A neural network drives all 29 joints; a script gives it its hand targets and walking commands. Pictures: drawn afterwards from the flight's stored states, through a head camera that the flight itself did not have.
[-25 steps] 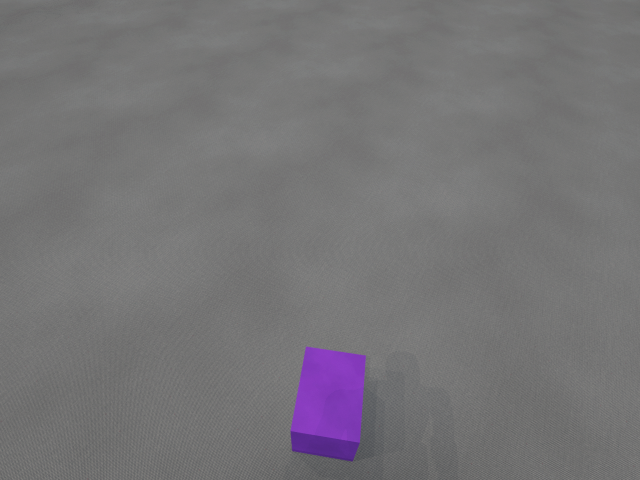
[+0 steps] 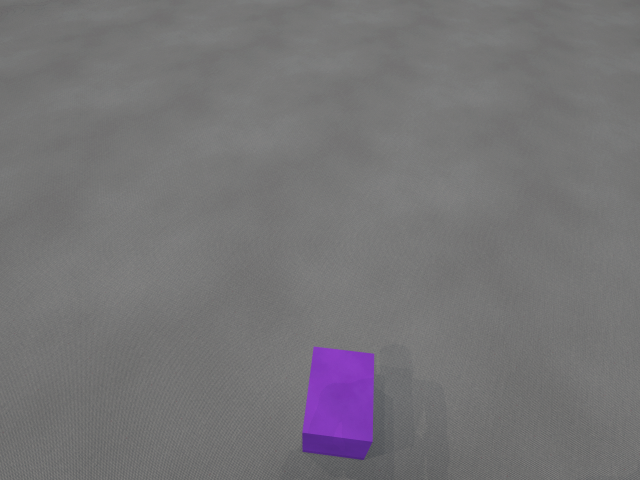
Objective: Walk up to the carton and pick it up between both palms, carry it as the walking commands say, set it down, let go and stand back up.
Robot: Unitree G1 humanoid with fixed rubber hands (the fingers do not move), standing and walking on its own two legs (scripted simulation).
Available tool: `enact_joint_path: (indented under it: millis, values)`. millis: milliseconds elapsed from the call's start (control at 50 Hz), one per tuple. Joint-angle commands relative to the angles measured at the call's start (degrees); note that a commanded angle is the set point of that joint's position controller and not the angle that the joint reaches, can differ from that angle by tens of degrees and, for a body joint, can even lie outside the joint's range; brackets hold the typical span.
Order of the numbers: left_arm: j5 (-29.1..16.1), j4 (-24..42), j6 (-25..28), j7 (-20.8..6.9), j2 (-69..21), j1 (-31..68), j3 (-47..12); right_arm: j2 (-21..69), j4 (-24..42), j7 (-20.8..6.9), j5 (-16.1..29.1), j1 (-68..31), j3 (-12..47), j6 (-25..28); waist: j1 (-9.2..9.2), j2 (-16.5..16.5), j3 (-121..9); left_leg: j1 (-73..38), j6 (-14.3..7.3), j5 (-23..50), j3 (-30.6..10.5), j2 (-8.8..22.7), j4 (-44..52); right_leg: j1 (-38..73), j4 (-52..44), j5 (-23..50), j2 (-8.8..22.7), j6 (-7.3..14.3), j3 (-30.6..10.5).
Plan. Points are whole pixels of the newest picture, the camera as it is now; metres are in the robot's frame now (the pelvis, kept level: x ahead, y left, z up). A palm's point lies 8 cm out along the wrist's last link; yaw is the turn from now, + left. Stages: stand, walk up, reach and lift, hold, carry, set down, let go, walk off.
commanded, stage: walk up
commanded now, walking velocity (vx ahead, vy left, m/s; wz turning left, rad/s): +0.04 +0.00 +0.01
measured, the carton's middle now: (338, 402) +0.45 -0.05 -0.68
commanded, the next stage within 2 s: none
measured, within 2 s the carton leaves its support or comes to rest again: neither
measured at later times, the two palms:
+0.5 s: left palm out of the picture +0.02 +0.23 -0.16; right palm out of the picture -0.04 -0.20 -0.15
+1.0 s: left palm out of the picture +0.06 +0.23 -0.16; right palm out of the picture -0.06 -0.17 -0.15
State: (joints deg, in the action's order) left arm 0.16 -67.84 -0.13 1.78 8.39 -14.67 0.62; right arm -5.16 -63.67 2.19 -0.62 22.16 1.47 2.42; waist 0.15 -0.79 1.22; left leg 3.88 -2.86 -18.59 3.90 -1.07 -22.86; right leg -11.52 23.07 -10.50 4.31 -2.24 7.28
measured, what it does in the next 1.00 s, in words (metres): steps on the spot: right foot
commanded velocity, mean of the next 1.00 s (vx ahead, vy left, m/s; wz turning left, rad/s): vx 0.07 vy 0.02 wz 0.01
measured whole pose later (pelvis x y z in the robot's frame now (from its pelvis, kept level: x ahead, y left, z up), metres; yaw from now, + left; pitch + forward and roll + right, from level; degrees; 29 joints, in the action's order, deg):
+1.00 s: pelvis +0.04 +0.01 -0.01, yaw -1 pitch +0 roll +0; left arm 0.6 -64.6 -0.9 1.9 7.2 -14.0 1.2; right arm -5.6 -64.7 2.1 -1.6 28.4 0.0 2.9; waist 1.2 0.8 0.9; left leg 1.6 -3.9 -24.6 9.1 -2.2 -25.8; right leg -14.8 34.4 -19.1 2.7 0.1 6.7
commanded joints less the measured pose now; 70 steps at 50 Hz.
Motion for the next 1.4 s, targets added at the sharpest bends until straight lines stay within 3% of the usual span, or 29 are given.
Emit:
enact_joint_path:
  millis: [0,220,380,480,500,520,540,560,580,600,680,740,840,940,980,1000,1020,1060,1100,1120,1140,1160,1180,1200,1240,1280,1320,1340,1380]
  values:
    - [-0.1,0.33,0.06,0.15,3.3,-2.45,0.24,-4.28,-0.24,0.24,0.06,6.38,-0.42,0.04,0.22,3.43,3.37,5.62,0.97,24.89,-6.5,9.25,4.26,3.24,-0.07,7.58,2.36,0.35,-3.11]
    - [-0.06,0.96,0.31,0.26,3.9,-1.78,0.09,-4.27,-0.7,0.73,0.1,7.76,-0.8,-0.15,-0.24,2.79,2.88,5.76,1.17,24.97,-5.15,8.49,3.12,5.07,1.54,11.84,3.79,0.59,-3.36]
    - [1.27,3.79,0.45,0.75,5.89,-2.11,0.92,-5.66,-0.28,1.6,-0.44,8.89,-2.95,-1.7,-1.53,0.67,2.21,7.24,0.92,14.27,-1.96,5.87,-0.75,4.02,4.68,11.97,7.36,1.43,-4.52]
    - [1.93,3.83,-0.74,1.87,10.1,-7.56,3.27,-5.11,3.79,0.54,-1.48,4.95,-3.84,-2.27,-4.1,-9.31,4.38,18.34,1.62,-3.15,0.86,2.7,-11.56,3.56,-1.13,0.23,16.34,6.96,-16.9]
    - [1.9,4.0,-0.86,1.81,9.97,-6.95,3.4,-4.43,3.76,0.31,-1.41,5.94,-3.66,-2.23,-3.03,-10.64,4.56,15.46,1.55,-6.21,0.59,3.13,-11.71,-1.11,-2.47,-0.94,17.73,7.74,-18.32]
    - [1.62,4.84,-0.91,1.32,8.27,-3.03,3.08,-2.97,2.99,0.16,-1.15,8.95,-2.95,-1.98,-0.02,-9.53,5.13,7.03,0.94,-3.47,-1.61,4.5,-5.35,-9.3,-0.65,-0.79,14.69,5.76,-13.97]
    - [0.42,5.66,-0.8,0.95,3.56,0.9,1.92,-2.94,1.92,0.06,-0.84,12.07,-2.49,-1.28,3.32,-1.01,6.33,-2.49,1.27,13.65,-8.71,9.85,6.04,-18.26,8.79,0.42,5.47,0.82,-2.88]
    - [-0.71,6.22,-1.24,1.42,1.09,1.35,1.39,-5.89,1.48,-0.19,-0.76,13.52,-2.96,-0.09,4.27,7.67,7.88,-1.81,2.34,45.48,-15.27,17.7,5.76,-20.41,16.87,-13.5,-0.29,-1.93,0.61]
    - [-0.9,5.91,-2.11,1.59,1.98,-1.31,1.14,-6.36,0.31,-0.09,-0.95,14.28,-2.56,0.41,2.48,9.12,6.26,-1.63,0.81,70.21,-14.18,20.13,1.69,-17.35,21.13,-17.08,0.12,-1.1,-1.86]
    - [-1.16,4.92,-2.54,1.31,0.55,-4.59,0.69,-5.86,0.98,0.16,-0.75,12.0,-2.16,0.58,1.0,9.29,3.76,-3.43,-0.12,74.66,-9.77,19.33,0.66,-14.7,22.85,-16.55,0.03,-0.11,-3.19]
    - [-1.0,2.87,-2.59,0.88,1.34,-4.03,0.69,-6.26,2.99,0.72,-0.95,6.59,-1.56,-0.08,-0.08,8.19,3.32,-2.93,-0.13,61.77,-4.81,15.29,2.72,-10.68,21.11,-11.61,-1.43,2.57,-4.57]
    - [0.08,2.46,-2.6,0.84,2.12,-2.89,0.95,-7.21,1.14,0.08,-0.83,10.58,-1.98,0.06,1.41,6.97,3.84,-6.25,-0.03,42.79,-7.72,16.86,4.95,-14.02,20.76,-10.64,-1.2,2.25,-3.99]
    - [-0.13,3.38,-1.43,0.69,0.13,-0.88,0.14,-5.44,-0.04,0.59,-0.59,8.92,-1.24,0.74,0.1,7.41,5.33,-2.1,-1.51,47.7,-5.02,15.84,2.94,-8.53,12.74,-7.79,-1.37,2.11,-2.82]
    - [0.58,5.52,-0.01,-0.21,0.63,1.34,0.82,-6.75,-1.2,-0.02,-1.13,12.14,-2.52,0.6,1.1,5.88,9.14,1.06,-5.73,15.93,-11.84,18.08,6.17,-10.95,11.62,-9.57,-0.55,2.18,-0.53]
    - [0.59,4.6,1.13,-0.26,-0.05,-3.2,0.6,-5.91,-0.27,0.07,-0.98,9.65,-2.56,0.8,-1.89,2.32,8.02,7.62,-3.97,21.66,-6.93,15.09,1.17,-0.4,6.42,-0.91,0.03,2.87,-1.11]
    - [0.77,3.39,1.74,0.1,1.37,-6.61,0.79,-4.42,0.39,0.04,-0.59,8.67,-2.15,0.81,-2.57,-2.88,4.88,11.67,-1.43,27.38,-1.13,10.49,-4.39,8.4,7.03,12.86,1.57,3.84,-3.69]
    - [0.83,2.33,2.32,0.56,2.21,-12.43,0.73,-3.66,1.33,0.44,-0.22,7.58,-1.65,0.61,-4.61,-5.04,0.13,13.65,0.84,23.66,0.96,8.18,-10.39,14.58,6.52,29.28,6.14,6.93,-9.39]
    - [1.11,2.21,2.55,1.79,2.04,-13.76,-0.35,-2.96,0.82,1.08,1.26,7.94,-1.28,-0.74,-3.67,-7.14,-1.94,14.42,2.96,-1.12,0.11,5.61,-11.74,17.51,4.93,66.82,13.09,11.56,-14.31]
    - [1.76,2.9,2.24,2.14,2.53,-10.47,-0.7,-3.38,1.07,0.81,0.35,7.76,-1.53,-1.77,-2.41,-6.2,-1.42,12.29,3.81,-11.65,-1.0,5.48,-10.5,12.49,2.25,54.8,14.74,12.08,-14.39]
    - [1.79,2.14,2.01,1.59,6.27,-14.72,0.77,-4.13,2.13,0.05,-0.84,6.38,-2.28,-1.82,-4.33,-8.08,-1.72,16.48,2.83,-18.98,3.41,2.08,-17.91,13.86,-1.83,20.92,14.47,13.35,-18.37]
    - [1.85,1.44,1.8,1.28,8.9,-17.21,1.9,-4.45,4.09,-0.93,-1.89,1.25,-2.88,-1.98,-6.1,-9.29,2.14,22.58,2.62,-22.85,2.21,2.69,-24.38,12.01,-7.25,-1.37,16.5,14.44,-23.44]
    - [1.52,1.65,1.71,1.39,8.4,-16.83,2.03,-3.97,6.13,-1.5,-2.31,-2.97,-3.26,-1.86,-6.26,-8.07,6.41,24.75,2.93,-19.94,-0.11,4.22,-27.89,7.49,-10.98,-5.9,17.12,14.04,-24.86]
    - [1.32,4.15,2.43,2.08,4.0,-9.58,0.21,-2.34,5.45,-1.37,-0.97,-1.37,-3.01,-1.89,-1.52,-2.26,8.76,15.65,3.61,-12.24,-4.46,5.92,-21.18,-1.97,-6.95,29.06,14.58,11.53,-16.47]
    - [0.58,4.16,2.95,1.97,3.19,-6.5,-0.61,-0.64,3.48,-1.12,0.1,3.64,-2.64,-1.85,2.3,-1.97,5.66,10.24,3.54,-9.59,-2.63,4.98,-15.55,-2.22,-2.96,46.25,10.67,9.97,-9.81]
    - [0.2,3.85,3.44,1.34,3.22,-7.79,-1.24,-0.84,0.9,-0.42,0.98,7.87,-2.61,-2.25,3.4,-3.68,0.77,3.03,3.84,3.96,1.36,2.99,-4.51,0.19,-0.79,40.79,6.88,7.05,-3.82]
    - [-0.35,3.54,3.07,0.4,3.24,-8.83,-1.49,-4.38,0.57,0.02,0.43,7.52,-2.8,-3.01,2.65,-3.6,1.57,-4.43,4.18,16.12,-1.24,7.22,0.37,-5.57,-2.57,17.54,5.1,3.21,-3.51]
    - [-0.65,2.93,1.78,0.52,0.91,-11.06,-1.63,-5.5,2.43,-0.26,-0.01,2.07,-2.99,-3.25,0.43,0.95,4.94,3.39,4.01,13.21,-2.11,10.86,1.47,-2.11,-7.41,-0.93,2.62,1.8,-2.6]
    - [0.16,2.79,1.14,0.88,0.58,-11.42,-1.71,-6.46,2.92,-0.37,-0.06,0.2,-3.27,-3.16,0.28,4.38,8.36,6.8,4.15,9.06,-2.17,9.67,2.61,-0.3,-7.74,-0.36,3.28,1.44,-3.0]
    - [0.77,2.89,1.1,1.14,2.62,-12.14,-0.85,-5.53,3.14,-0.08,-0.05,0.06,-3.23,-2.51,0.21,4.14,9.68,6.9,4.08,13.4,-2.39,9.43,3.73,1.43,-5.94,6.05,3.66,1.54,-3.32]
